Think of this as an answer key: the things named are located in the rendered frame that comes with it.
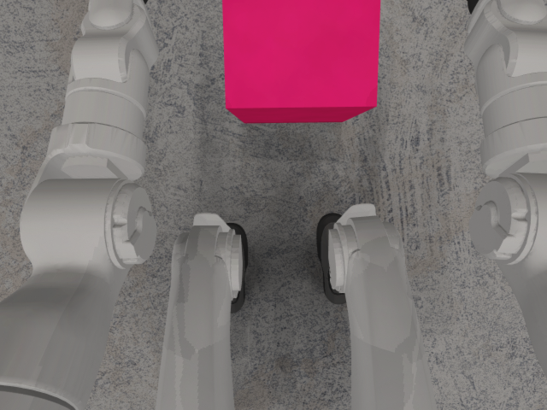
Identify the left robot thigh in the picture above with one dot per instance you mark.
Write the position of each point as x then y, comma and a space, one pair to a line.
196, 369

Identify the robot left upper arm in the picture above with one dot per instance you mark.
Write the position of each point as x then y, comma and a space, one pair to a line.
82, 236

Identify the carton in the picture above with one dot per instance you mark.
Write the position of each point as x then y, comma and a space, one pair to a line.
300, 61

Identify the left robot shin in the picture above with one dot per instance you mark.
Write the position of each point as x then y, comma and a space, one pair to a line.
202, 219

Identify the left robot forearm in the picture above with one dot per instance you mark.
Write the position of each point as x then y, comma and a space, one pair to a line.
106, 98

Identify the right robot forearm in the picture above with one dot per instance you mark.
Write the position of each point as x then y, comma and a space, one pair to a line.
507, 44

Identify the robot right upper arm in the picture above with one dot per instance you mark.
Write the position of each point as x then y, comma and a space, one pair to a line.
509, 225

